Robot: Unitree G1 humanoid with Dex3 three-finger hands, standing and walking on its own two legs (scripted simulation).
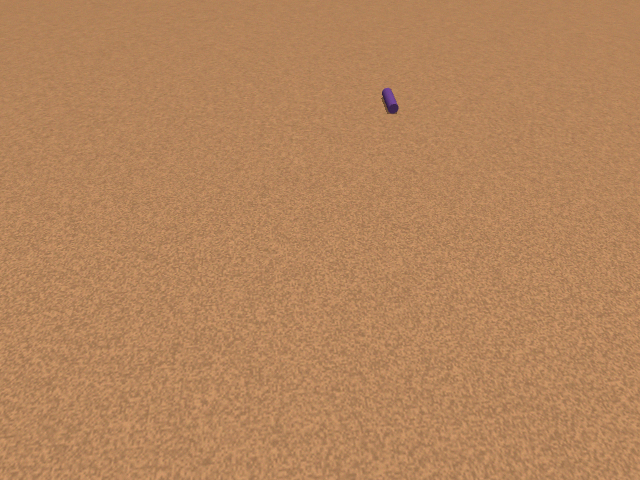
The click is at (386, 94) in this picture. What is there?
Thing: lying bottle
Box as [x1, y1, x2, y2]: [382, 88, 398, 113]
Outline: 385,88 382,91 382,95 389,112 395,112 398,108 391,90 389,88
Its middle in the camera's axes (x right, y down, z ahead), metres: +0.43 -0.88 +2.42
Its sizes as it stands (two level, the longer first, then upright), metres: 0.227 0.063 0.063
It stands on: the floor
